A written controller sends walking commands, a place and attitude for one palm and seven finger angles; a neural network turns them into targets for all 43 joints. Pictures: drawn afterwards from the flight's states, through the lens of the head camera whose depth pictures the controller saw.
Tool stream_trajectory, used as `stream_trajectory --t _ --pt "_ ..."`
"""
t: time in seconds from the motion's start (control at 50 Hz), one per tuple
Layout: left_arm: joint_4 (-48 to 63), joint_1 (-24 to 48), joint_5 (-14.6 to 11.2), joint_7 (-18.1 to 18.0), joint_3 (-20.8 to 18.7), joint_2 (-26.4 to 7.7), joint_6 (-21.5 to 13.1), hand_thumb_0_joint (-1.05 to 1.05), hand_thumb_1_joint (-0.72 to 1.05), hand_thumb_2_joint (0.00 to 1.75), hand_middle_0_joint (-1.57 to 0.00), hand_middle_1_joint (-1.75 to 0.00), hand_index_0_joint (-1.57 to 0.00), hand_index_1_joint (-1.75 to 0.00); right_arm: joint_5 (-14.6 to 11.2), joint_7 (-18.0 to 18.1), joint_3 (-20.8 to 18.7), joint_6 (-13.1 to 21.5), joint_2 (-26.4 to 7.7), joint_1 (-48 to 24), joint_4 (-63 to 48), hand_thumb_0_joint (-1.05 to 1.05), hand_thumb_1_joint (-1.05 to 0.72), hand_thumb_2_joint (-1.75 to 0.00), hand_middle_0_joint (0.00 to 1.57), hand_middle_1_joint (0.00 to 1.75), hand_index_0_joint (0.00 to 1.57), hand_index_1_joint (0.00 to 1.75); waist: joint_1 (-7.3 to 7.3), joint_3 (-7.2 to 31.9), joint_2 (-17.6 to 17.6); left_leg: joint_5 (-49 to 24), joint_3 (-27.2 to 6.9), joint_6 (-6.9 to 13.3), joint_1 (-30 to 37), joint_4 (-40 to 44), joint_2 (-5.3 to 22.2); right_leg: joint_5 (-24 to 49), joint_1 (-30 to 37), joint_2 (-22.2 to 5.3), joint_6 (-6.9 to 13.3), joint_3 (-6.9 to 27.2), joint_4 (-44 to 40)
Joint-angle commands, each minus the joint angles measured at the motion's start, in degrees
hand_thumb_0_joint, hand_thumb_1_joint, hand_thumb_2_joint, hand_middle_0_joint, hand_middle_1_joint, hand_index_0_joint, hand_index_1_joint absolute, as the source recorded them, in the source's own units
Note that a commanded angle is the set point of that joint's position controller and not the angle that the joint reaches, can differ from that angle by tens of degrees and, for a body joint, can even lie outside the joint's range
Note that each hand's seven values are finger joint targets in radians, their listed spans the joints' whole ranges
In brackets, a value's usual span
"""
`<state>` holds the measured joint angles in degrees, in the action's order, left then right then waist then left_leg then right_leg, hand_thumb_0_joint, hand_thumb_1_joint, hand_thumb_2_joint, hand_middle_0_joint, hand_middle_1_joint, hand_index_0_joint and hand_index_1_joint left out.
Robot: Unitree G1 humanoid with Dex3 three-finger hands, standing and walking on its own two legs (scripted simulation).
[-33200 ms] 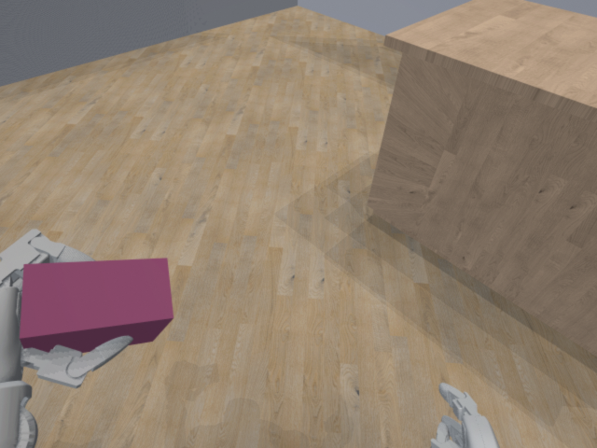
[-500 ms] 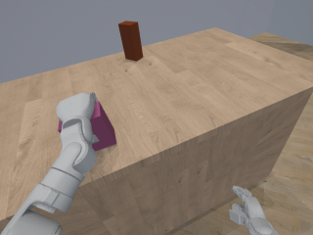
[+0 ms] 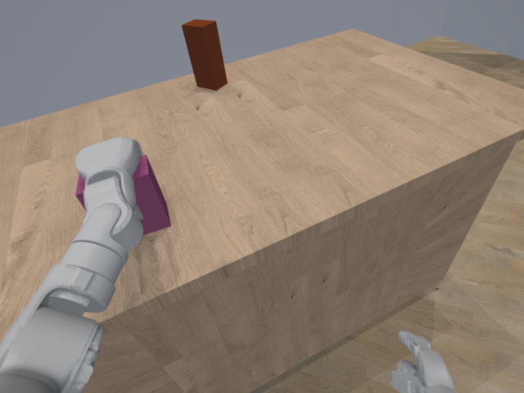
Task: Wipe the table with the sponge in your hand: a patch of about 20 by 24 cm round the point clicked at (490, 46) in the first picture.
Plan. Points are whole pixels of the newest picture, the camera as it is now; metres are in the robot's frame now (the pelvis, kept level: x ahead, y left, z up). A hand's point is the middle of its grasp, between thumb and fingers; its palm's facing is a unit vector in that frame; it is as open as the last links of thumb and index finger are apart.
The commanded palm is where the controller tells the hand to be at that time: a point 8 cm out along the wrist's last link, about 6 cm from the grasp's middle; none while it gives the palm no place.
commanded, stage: wipe forward along the third lane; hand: left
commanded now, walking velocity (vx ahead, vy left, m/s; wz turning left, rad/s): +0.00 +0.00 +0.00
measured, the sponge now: (131, 209) +0.38 +0.25 +0.11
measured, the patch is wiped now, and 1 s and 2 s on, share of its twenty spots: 0.80 0.90 0.90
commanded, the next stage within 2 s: wipe back along the third lane in 0.88 s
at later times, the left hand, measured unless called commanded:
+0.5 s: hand (121, 171) +0.43 +0.27 +0.16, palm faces -0.05 +0.00 -1.00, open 10.1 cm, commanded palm +0.41 +0.28 +0.19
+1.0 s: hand (116, 159) +0.46 +0.30 +0.16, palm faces -0.05 -0.02 -1.00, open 10.1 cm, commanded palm +0.44 +0.29 +0.18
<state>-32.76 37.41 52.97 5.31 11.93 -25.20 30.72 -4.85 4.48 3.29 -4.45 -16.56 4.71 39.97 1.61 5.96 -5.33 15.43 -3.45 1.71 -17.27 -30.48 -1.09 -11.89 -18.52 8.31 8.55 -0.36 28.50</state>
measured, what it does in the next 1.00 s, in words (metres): stands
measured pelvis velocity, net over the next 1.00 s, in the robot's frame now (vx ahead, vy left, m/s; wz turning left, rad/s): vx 0.01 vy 0.05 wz -0.01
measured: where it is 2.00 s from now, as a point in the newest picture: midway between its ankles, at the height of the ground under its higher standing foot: outside the picture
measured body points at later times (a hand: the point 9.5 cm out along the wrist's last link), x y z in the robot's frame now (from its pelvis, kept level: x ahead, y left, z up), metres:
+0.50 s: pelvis +0.00 +0.01 +0.00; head -0.01 -0.03 +0.45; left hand +0.42 +0.27 +0.21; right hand +0.13 -0.25 -0.13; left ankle +0.01 +0.15 -0.73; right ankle +0.03 -0.01 -0.73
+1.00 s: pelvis +0.01 +0.05 +0.01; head +0.02 +0.02 +0.46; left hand +0.46 +0.29 +0.21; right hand +0.14 -0.21 -0.12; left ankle +0.01 +0.15 -0.73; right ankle +0.03 -0.01 -0.73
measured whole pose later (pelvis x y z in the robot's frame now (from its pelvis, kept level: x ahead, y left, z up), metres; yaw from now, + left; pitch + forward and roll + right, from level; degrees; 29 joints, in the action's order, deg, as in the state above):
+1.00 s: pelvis +0.01 +0.05 +0.01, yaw -1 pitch +7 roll +0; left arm -57.4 54.0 56.0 0.1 9.7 -26.2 22.0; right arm -4.6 4.2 2.4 -4.9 -16.2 10.9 42.1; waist -1.7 7.5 -3.6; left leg 13.2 -3.3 1.9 -20.6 -26.5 -3.2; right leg -10.0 -21.3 6.5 5.0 1.5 24.0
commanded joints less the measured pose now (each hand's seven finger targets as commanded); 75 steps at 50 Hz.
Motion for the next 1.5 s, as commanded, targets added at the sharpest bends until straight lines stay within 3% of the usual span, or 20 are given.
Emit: stream_trajectory --t 0.0,0.06,0.08,0.12,0.18,0.22,0.3,0.48,0.62,0.68,0.76,0.88,0.92,1.0,1.08,1.16,1.22,1.24,1.34,1.48 --pt "-2.1 16.5 1.7 -1.5 -4.7 -13.6 -1.8 0.0 0.1 1.3 -1.2 -1.6 -1.2 -1.6 0.0 0.6 -2.1 2.6 -5.9 -7.9 -8.4 0.0 -0.9 -0.9 0.2 0.3 0.2 0.3 -0.66 8.4 11.8 0.1 0.4 0.3 -10.2 -0.4 -1.3 3.8 13.2 -13.0 -8.1 17.7 -7.8" --pt "-4.0 15.8 2.0 -1.8 -5.7 -15.0 -2.9 0.0 0.1 1.3 -1.2 -1.6 -1.2 -1.6 0.1 0.6 -2.2 2.2 -6.3 -7.1 -8.1 0.0 -0.9 -0.9 0.2 0.3 0.2 0.3 -0.55 8.8 12.5 1.6 -0.2 0.3 -11.9 -1.2 -1.5 6.5 13.8 -13.2 -8.6 18.5 -7.1" --pt "-2.8 17.6 2.0 -1.7 -5.1 -14.7 -3.4 0.0 0.1 1.3 -1.2 -1.6 -1.2 -1.6 -0.1 0.5 -2.3 2.2 -6.1 -7.1 -8.3 0.0 -0.9 -0.9 0.2 0.3 0.2 0.3 -0.72 9.3 10.2 0.8 -0.1 0.5 -11.5 -0.9 -1.6 5.3 12.9 -12.9 -7.9 18.3 -7.1" --pt "-4.7 18.3 2.3 -2.1 -3.4 -12.8 -3.7 0.0 0.1 1.3 -1.2 -1.6 -1.2 -1.6 -0.3 0.5 -2.4 2.1 -5.9 -6.0 -8.3 0.0 -0.9 -0.9 0.2 0.3 0.2 0.3 -1.13 8.7 10.7 0.0 0.4 0.8 -11.3 0.3 -1.6 1.7 11.4 -12.1 -7.8 16.3 -7.3" --pt "-6.1 19.9 2.3 -2.9 -6.5 -16.6 -4.5 0.0 0.1 1.3 -1.2 -1.6 -1.2 -1.6 -0.2 0.5 -2.8 2.2 -6.3 -5.1 -7.7 0.0 -0.9 -0.9 0.2 0.3 0.2 0.3 -0.7 9.4 9.2 -0.5 0.5 0.7 -11.3 0.4 -1.6 1.3 11.6 -12.1 -7.7 16.6 -7.5" --pt "-8.5 20.1 2.0 -3.3 -5.8 -15.6 -4.8 0.0 0.1 1.3 -1.2 -1.6 -1.2 -1.6 -0.2 0.6 -2.8 2.2 -6.2 -4.4 -7.6 0.0 -0.9 -0.9 0.2 0.3 0.2 0.3 -1.27 8.7 11.8 0.9 0.8 0.7 -12.5 0.2 -1.5 0.3 11.9 -12.7 -8.1 16.8 -8.1" --pt "-12.1 26.0 3.1 -3.5 -4.4 -15.9 -5.9 0.0 0.1 1.3 -1.2 -1.6 -1.2 -1.6 -0.3 0.8 -2.9 2.4 -6.3 -2.8 -6.8 0.0 -0.9 -0.9 0.2 0.3 0.2 0.3 -2.13 8.3 9.2 0.9 1.0 1.0 -12.1 1.4 -1.4 -6.5 9.1 -11.7 -7.4 15.4 -9.1" --pt "-15.8 29.5 3.0 -4.7 -6.0 -17.6 -8.7 0.0 0.1 1.3 -1.2 -1.6 -1.2 -1.6 -0.2 0.6 -3.3 2.4 -6.7 -0.5 -6.0 0.0 -0.9 -0.9 0.2 0.3 0.2 0.3 -2.55 11.0 10.7 0.5 1.1 1.0 -12.6 2.3 -1.2 -3.9 10.4 -11.5 -7.4 14.8 -9.0" --pt "-18.6 31.0 4.1 -5.8 -3.6 -14.5 -8.8 0.0 0.1 1.3 -1.2 -1.6 -1.2 -1.6 -0.3 0.3 -3.2 2.3 -6.5 1.2 -5.5 0.0 -0.9 -0.9 0.2 0.3 0.2 0.3 -3.22 10.0 9.4 0.1 1.8 1.6 -10.7 4.4 -1.4 -3.4 8.5 -10.1 -7.5 10.3 -9.2" --pt "-18.7 30.6 3.8 -6.2 -5.5 -15.7 -8.9 0.0 0.1 1.3 -1.2 -1.6 -1.2 -1.6 -0.1 0.3 -3.4 2.3 -6.7 1.3 -5.2 0.0 -0.9 -0.9 0.2 0.3 0.2 0.3 -2.53 12.5 10.3 -1.7 1.8 1.6 -9.6 4.9 -1.3 1.1 10.4 -9.8 -7.3 9.8 -8.7" --pt "-20.6 32.0 4.2 -6.6 -4.0 -14.3 -8.2 0.0 0.1 1.3 -1.2 -1.6 -1.2 -1.6 -0.1 0.3 -3.1 2.0 -6.7 1.5 -4.7 0.0 -0.9 -0.9 0.2 0.3 0.2 0.3 -3.54 9.7 9.8 -1.4 2.2 1.7 -8.8 6.0 -1.3 1.5 8.6 -9.3 -7.5 7.9 -9.0" --pt "-21.2 34.1 4.6 -6.5 -4.4 -14.5 -7.9 0.0 0.1 1.3 -1.2 -1.6 -1.2 -1.6 0.1 0.3 -3.1 1.7 -6.8 1.7 -4.4 0.0 -0.9 -0.9 0.2 0.3 0.2 0.3 -3.39 12.1 9.3 -4.6 2.0 1.8 -6.9 6.9 -1.3 6.6 9.9 -8.8 -7.0 6.4 -8.4" --pt "-21.9 34.2 4.6 -6.6 -3.6 -13.4 -7.8 0.0 0.1 1.3 -1.2 -1.6 -1.2 -1.6 0.2 0.2 -3.0 1.6 -6.9 2.1 -4.5 0.0 -0.9 -0.9 0.2 0.3 0.2 0.3 -3.71 11.8 9.4 -5.1 2.2 1.8 -6.2 6.9 -1.2 7.7 9.6 -8.7 -7.2 5.5 -8.2" --pt "-19.9 28.7 4.2 -6.6 -2.2 -8.8 -8.1 0.0 0.1 1.3 -1.2 -1.6 -1.2 -1.6 0.3 -0.2 -3.2 1.3 -6.3 1.6 -5.3 0.0 -0.9 -0.9 0.2 0.3 0.2 0.3 -2.19 14.3 8.5 -9.8 2.2 1.9 -2.6 6.9 -1.1 12.7 10.8 -8.3 -6.4 4.2 -7.3" --pt "-13.9 22.4 2.0 -7.4 -2.9 -6.5 -6.9 0.0 0.1 1.3 -1.2 -1.6 -1.2 -1.6 0.0 -0.7 -3.2 1.0 -6.0 -1.3 -7.0 0.0 -0.9 -0.9 0.2 0.3 0.2 0.3 -0.27 14.5 9.9 -11.8 1.8 1.8 -1.2 7.7 -1.0 15.0 12.4 -8.1 -6.0 3.7 -7.4" --pt "-10.4 20.1 0.8 -8.0 -0.7 -3.3 -2.3 0.0 0.1 1.3 -1.2 -1.6 -1.2 -1.6 -0.5 -1.2 -2.8 0.2 -5.8 -4.4 -7.2 0.0 -0.9 -0.9 0.2 0.3 0.2 0.3 -0.51 10.5 10.0 -11.4 2.0 1.6 0.2 8.6 -0.7 13.0 10.7 -7.7 -6.0 2.8 -8.0" --pt "-6.7 18.3 0.0 -8.0 -0.2 -2.1 1.4 0.0 0.1 1.3 -1.2 -1.6 -1.2 -1.6 -0.7 -1.7 -2.5 -0.3 -5.7 -6.7 -7.6 0.0 -0.9 -0.9 0.2 0.3 0.2 0.3 0.35 11.8 8.2 -13.9 1.6 1.2 2.5 8.8 -0.4 13.7 11.2 -7.4 -5.5 1.8 -7.1" --pt "-4.8 17.4 -0.4 -7.7 1.8 0.8 2.7 0.0 0.1 1.3 -1.2 -1.6 -1.2 -1.6 -0.8 -1.9 -2.5 -0.6 -5.3 -7.8 -8.2 0.0 -0.9 -0.9 0.2 0.3 0.2 0.3 0.36 11.8 7.9 -14.9 1.5 1.1 3.4 8.6 -0.4 14.1 11.0 -7.3 -5.4 1.5 -6.9" --pt "-1.1 17.2 -2.1 -6.5 3.3 3.1 8.0 0.0 0.1 1.3 -1.2 -1.6 -1.2 -1.6 -0.9 -2.6 -2.0 -1.5 -4.9 -10.9 -8.8 0.0 -0.9 -0.9 0.2 0.3 0.2 0.3 0.22 11.4 9.4 -16.0 0.8 0.8 5.5 8.6 0.3 14.0 10.3 -7.1 -5.2 0.4 -6.3" --pt "5.3 14.0 -1.2 -4.0 5.6 6.3 10.5 0.0 0.1 1.3 -1.2 -1.6 -1.2 -1.6 -0.5 -3.8 -1.6 -3.0 -4.3 -13.8 -10.7 0.0 -0.9 -0.9 0.2 0.3 0.2 0.3 0.85 13.3 8.5 -22.8 -0.3 0.2 8.1 6.7 0.9 18.1 10.2 -6.7 -4.3 -0.4 -3.8"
